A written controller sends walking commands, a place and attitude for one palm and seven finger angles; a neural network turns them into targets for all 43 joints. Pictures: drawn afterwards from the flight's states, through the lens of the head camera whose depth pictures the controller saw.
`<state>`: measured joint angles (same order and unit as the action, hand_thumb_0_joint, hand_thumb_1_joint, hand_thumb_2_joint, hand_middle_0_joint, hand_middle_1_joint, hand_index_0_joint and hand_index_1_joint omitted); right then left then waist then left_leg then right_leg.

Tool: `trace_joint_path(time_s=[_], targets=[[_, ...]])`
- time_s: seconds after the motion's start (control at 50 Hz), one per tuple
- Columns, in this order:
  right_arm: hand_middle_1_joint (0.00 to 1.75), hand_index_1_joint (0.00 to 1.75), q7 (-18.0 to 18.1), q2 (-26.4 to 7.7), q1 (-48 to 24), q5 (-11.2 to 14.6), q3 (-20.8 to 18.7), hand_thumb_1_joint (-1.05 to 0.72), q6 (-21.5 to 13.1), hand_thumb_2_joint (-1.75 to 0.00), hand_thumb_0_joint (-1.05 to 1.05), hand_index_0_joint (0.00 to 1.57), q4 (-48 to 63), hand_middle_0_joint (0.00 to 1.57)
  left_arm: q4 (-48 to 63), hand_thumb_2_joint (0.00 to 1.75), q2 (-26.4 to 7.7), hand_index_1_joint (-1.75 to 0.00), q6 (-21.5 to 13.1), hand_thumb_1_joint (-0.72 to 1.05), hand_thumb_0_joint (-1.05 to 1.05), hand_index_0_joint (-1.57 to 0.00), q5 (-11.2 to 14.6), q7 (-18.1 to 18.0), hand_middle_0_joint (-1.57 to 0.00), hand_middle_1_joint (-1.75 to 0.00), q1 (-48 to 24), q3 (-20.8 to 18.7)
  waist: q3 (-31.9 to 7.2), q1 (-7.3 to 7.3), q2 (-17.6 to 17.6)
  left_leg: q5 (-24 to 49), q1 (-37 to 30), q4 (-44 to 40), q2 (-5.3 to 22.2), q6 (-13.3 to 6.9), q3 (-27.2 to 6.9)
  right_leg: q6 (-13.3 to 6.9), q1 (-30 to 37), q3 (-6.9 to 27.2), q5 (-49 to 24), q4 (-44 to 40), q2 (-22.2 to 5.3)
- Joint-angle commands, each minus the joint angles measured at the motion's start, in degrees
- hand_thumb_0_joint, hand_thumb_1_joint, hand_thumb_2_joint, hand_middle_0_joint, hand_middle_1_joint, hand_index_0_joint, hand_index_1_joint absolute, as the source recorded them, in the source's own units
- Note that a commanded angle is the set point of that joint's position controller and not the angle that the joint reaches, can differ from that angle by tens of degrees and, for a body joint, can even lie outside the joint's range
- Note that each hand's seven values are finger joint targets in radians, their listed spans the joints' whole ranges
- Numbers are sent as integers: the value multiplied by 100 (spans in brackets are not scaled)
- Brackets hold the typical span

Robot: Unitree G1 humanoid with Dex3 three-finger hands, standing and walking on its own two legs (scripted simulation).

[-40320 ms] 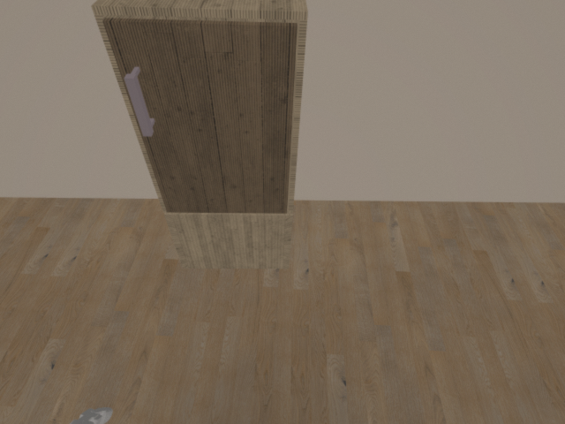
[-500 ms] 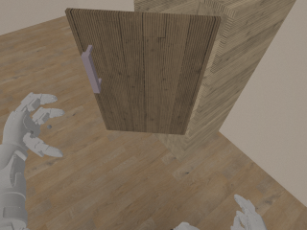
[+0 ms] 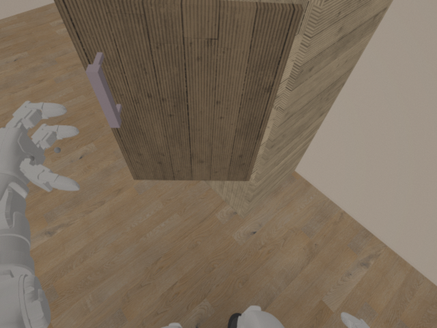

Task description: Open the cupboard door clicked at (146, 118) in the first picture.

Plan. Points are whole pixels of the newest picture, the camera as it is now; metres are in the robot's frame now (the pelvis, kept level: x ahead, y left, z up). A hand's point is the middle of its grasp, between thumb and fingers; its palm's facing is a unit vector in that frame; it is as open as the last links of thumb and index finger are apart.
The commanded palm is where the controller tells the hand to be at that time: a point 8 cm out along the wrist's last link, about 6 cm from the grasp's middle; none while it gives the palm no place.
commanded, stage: move the hooked fingers beside the handle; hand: left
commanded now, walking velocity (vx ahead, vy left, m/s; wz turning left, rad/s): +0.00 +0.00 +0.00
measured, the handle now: (108, 92) +0.55 +0.23 +0.07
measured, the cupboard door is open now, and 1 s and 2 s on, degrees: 48 48 48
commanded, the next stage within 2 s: slide the fingers in behind the handle in 1.62 s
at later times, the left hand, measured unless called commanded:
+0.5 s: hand (69, 119) +0.47 +0.28 +0.08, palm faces +0.01 -1.00 -0.01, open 14.0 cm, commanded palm +0.45 +0.33 +0.07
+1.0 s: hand (74, 104) +0.50 +0.28 +0.08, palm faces +0.01 -1.00 -0.03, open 14.0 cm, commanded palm +0.48 +0.33 +0.07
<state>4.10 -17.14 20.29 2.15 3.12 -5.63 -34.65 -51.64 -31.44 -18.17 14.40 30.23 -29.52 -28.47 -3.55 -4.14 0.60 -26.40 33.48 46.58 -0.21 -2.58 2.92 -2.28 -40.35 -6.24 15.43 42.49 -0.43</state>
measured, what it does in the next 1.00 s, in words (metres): stands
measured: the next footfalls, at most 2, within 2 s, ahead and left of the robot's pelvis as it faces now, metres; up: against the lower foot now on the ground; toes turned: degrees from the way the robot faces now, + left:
none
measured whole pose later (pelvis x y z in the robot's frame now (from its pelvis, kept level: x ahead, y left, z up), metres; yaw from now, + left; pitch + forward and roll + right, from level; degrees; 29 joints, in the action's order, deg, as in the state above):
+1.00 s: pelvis +0.01 +0.01 -0.01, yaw -2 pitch +20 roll -3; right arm 1.6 -16.7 24.4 0.1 3.4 5.5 -32.4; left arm -68.8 -42.2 -20.2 6.8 27.9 -48.7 -31.5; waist -4.5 -10.1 -0.2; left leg -28.6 42.8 50.9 1.1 -3.4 3.2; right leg -1.5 -48.8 -5.9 15.5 43.8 0.8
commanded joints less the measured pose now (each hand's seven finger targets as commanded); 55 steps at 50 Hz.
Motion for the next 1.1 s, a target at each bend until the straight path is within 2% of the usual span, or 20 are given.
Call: trace_joint_path(time_s=[0.0,0.06,0.12,0.2,0.3,0.36,0.44,0.48,0.5,0.56,0.6,0.64,0.7,0.76,0.8,0.84,0.9,0.96,1.04,1.08], targets=[[30,30,51,-974,457,-23,-398,-90,-109,-90,0,20,540,20,781,30,-1859,-120,-295,-50,0,-30,48,-22,-30,-120,-2252,-206,-1976,18,-640,2139,-65,-707,47,194,-448,41,1817,520,-1216,-189,61],[30,30,29,-976,552,-56,-406,-90,-26,-90,0,20,551,20,820,30,-1970,-120,-382,-50,0,-30,-39,-104,-30,-120,-2475,-210,-2146,-3,-842,2617,-269,-608,81,252,-481,18,1690,494,-1421,-96,91],[30,30,-7,-969,653,-72,-444,-90,69,-90,0,20,542,20,757,30,-1824,-120,-461,-50,0,-30,-50,-166,-30,-120,-2525,-158,-2365,-25,-659,2980,-430,-542,131,292,-516,61,1639,466,-1554,-73,117],[30,30,-14,-998,717,-73,-416,-90,222,-90,0,20,475,20,238,30,-2032,-120,-462,-50,0,-30,-119,-217,-30,-120,-2921,-258,-2131,-101,-552,2643,-122,-531,124,274,-524,57,1562,464,-1401,-52,129],[30,30,-34,-1015,859,-117,-406,-90,400,-90,0,20,441,20,65,30,-2393,-120,-520,-50,0,-30,-354,-242,-30,-120,-3307,-331,-2374,-146,-828,2956,-152,-418,135,292,-534,51,1517,491,-1562,42,139],[30,30,-43,-1018,926,-132,-402,-90,484,-90,0,20,432,20,-39,30,-2220,-120,-587,-50,0,-30,-318,-202,-30,-120,-3605,-160,-2374,-283,-811,2999,-214,-345,164,286,-540,49,1365,485,-1573,45,171],[30,30,-45,-1059,1028,-153,-413,-90,599,-90,0,20,361,20,-178,30,-2474,-120,-611,-50,0,-30,-348,-173,-30,-120,-3717,-326,-2593,-278,-969,3152,-274,-282,175,305,-587,57,1319,483,-1588,65,180],[30,30,-53,-1059,1110,-164,-413,-90,669,-90,0,20,318,20,-205,30,-2412,-120,-585,-50,0,-30,-363,-140,-30,-120,-3957,-218,-2693,-359,-1087,3469,-481,-246,205,355,-631,59,1173,451,-1667,90,202],[30,30,-63,-1062,1140,-174,-430,-90,698,-90,0,20,326,20,-234,30,-2496,-120,-579,-50,0,-30,-391,-140,-30,-120,-3791,-300,-2702,-280,-1158,3651,-520,-240,214,392,-668,43,1173,421,-1690,109,199],[30,30,-98,-1069,1204,-186,-426,-90,793,-90,0,20,359,20,-326,30,-2394,-120,-525,-50,0,-30,-380,-144,-30,-120,-3761,-218,-2663,-353,-1040,3807,-511,-188,234,370,-657,32,1105,409,-1815,117,229],[30,30,-106,-1092,1247,-200,-439,-90,855,-90,0,20,359,20,-369,30,-2671,-120,-500,-50,0,-30,-418,-178,-30,-120,-3767,-433,-2695,-303,-921,3729,-365,-201,228,354,-676,44,1243,414,-1851,119,228],[30,30,-122,-1074,1238,-191,-431,-90,899,-90,0,20,387,20,-365,30,-2561,-120,-492,-50,0,-30,-439,-220,-30,-120,-3808,-337,-2605,-353,-932,3566,-226,-216,214,305,-618,59,1282,439,-1893,91,218],[30,30,-140,-1094,1335,-230,-453,-90,954,-90,0,20,390,20,-364,30,-2811,-120,-524,-50,0,-30,-529,-287,-30,-120,-3876,-497,-2675,-319,-1111,3817,-382,-163,235,345,-656,38,1172,430,-1914,126,234],[30,30,-142,-1083,1353,-231,-419,-90,997,-90,0,20,399,20,-440,30,-2673,-120,-561,-50,0,-30,-550,-327,-30,-120,-4205,-332,-2544,-473,-1083,3572,-258,-144,227,304,-618,41,1106,454,-1870,110,245],[30,30,-127,-1120,1391,-236,-401,-90,1017,-90,0,20,336,20,-678,30,-2876,-120,-524,-50,0,-30,-620,-340,-30,-120,-4395,-396,-2508,-544,-1005,3280,-86,-141,217,280,-617,64,1112,472,-1773,96,237],[30,30,-134,-1128,1413,-249,-406,-90,1014,-90,0,20,384,20,-753,30,-2939,-120,-509,-50,0,-30,-638,-325,-30,-120,-4211,-475,-2642,-478,-864,3076,86,-146,194,238,-598,57,1306,492,-1771,110,228],[30,30,-156,-1109,1403,-250,-405,-90,1025,-90,0,20,435,20,-574,30,-2950,-120,-556,-50,0,-30,-628,-216,-30,-120,-4034,-457,-2866,-401,-1297,3486,-170,-103,207,284,-569,40,1303,508,-1961,147,225],[30,30,-185,-1107,1394,-242,-418,-90,1055,-90,0,20,524,20,-517,30,-2788,-120,-569,-50,0,-30,-507,-131,-30,-120,-3799,-425,-2822,-397,-1069,3629,-181,-92,229,261,-590,23,1323,474,-2039,158,260],[30,30,-174,-1148,1336,-217,-414,-90,1064,-90,0,20,520,20,-586,30,-2973,-120,-516,-50,0,-30,-459,-111,-30,-120,-3967,-566,-2605,-448,-708,2810,292,-150,178,143,-533,65,1461,523,-1860,98,248],[30,30,-171,-1135,1350,-224,-423,-90,1064,-90,0,20,526,20,-449,30,-3037,-120,-567,-50,0,-30,-494,-102,-30,-120,-4029,-571,-2733,-396,-1133,3093,42,-126,179,201,-549,30,1360,518,-1862,147,259]])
